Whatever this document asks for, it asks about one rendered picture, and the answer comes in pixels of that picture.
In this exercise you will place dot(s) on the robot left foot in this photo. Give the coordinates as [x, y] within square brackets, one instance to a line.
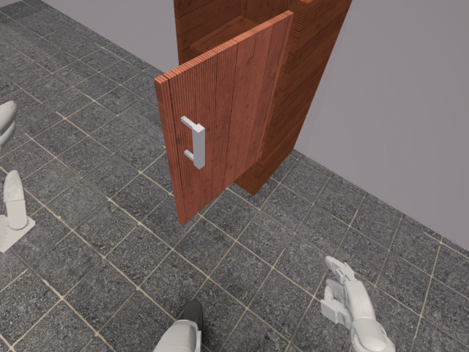
[193, 311]

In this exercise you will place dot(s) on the handle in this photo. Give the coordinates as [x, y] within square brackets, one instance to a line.
[198, 132]

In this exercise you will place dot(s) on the cupboard door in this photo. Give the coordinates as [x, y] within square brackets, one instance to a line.
[229, 91]

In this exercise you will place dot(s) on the right robot forearm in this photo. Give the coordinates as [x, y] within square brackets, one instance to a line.
[368, 335]

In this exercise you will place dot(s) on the left robot hand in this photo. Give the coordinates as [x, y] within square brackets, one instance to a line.
[17, 224]

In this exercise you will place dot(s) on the left robot thigh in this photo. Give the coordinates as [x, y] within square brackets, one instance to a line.
[180, 338]

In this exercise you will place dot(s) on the right robot hand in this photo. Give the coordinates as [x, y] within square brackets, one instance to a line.
[353, 301]

